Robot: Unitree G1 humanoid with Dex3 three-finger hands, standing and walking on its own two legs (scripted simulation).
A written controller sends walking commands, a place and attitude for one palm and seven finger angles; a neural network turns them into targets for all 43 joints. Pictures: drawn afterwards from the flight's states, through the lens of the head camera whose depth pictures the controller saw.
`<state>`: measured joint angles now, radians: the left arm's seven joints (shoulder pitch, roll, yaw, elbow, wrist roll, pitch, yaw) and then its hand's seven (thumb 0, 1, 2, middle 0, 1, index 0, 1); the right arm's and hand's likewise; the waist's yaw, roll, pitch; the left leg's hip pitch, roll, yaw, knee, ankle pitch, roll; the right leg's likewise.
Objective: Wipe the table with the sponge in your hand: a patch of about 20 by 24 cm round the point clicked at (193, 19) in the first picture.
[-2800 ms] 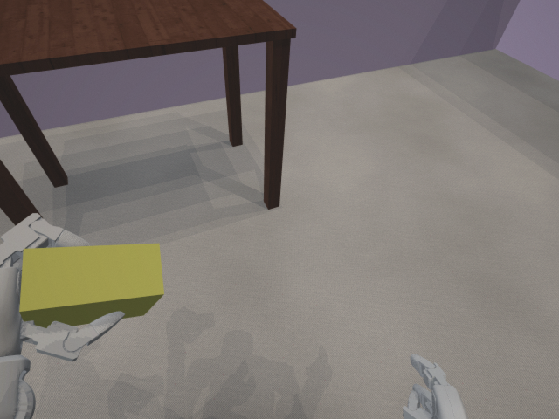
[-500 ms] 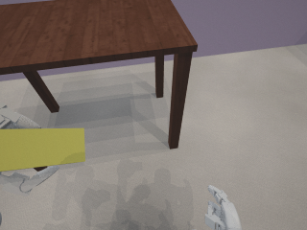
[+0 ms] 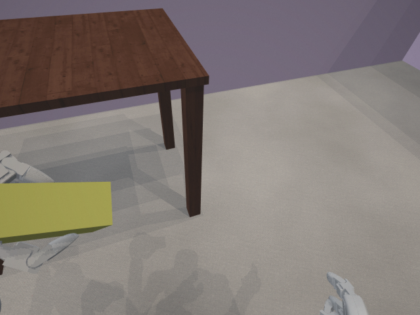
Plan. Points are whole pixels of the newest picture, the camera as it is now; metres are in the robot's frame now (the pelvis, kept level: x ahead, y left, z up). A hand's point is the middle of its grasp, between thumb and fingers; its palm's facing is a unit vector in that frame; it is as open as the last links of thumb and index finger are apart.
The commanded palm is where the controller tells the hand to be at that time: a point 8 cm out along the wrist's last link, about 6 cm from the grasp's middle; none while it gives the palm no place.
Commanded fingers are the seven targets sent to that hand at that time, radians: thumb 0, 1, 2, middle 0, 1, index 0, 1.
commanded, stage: take the last steps up to it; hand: left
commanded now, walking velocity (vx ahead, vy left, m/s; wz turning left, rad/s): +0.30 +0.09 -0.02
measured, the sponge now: (69, 211) +0.22 +0.21 +0.17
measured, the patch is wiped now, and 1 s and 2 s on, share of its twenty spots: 0.00 0.00 0.00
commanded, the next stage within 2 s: come to a stop and stand still in 1.64 s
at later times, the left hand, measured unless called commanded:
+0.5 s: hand (96, 182) +0.27 +0.19 +0.17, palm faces +0.31 -0.79 -0.53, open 10.0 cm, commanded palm +0.21 +0.24 +0.18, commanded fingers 0.00 0.10 1.30 -1.20 -1.60 -1.20 -1.60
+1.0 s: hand (91, 120) +0.38 +0.23 +0.19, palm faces +0.37 -0.80 -0.47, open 10.0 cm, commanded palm +0.33 +0.28 +0.18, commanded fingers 0.00 0.10 1.30 -1.20 -1.60 -1.20 -1.60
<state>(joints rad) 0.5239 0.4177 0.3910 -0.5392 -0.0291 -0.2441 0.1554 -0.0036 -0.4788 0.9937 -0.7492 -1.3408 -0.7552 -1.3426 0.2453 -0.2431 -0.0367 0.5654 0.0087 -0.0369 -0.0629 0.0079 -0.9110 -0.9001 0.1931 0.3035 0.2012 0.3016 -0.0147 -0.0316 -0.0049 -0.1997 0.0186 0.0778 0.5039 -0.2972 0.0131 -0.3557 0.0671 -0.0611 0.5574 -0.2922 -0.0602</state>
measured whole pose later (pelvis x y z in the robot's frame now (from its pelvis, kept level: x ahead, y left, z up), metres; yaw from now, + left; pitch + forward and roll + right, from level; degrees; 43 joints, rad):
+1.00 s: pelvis +0.17 +0.00 +0.01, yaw -1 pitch +1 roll +0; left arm 0.51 0.39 0.37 -0.56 -0.02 -0.24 0.14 -0.01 -0.48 1.00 -0.74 -1.35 -0.75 -1.35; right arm 0.22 -0.11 0.03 0.61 -0.01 -0.13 -0.03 0.01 -0.90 -0.90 0.20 0.30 0.21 0.30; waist 0.01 0.02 0.04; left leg -0.16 0.06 0.16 0.45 -0.30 0.01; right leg -0.49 -0.08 -0.14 0.82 -0.33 0.03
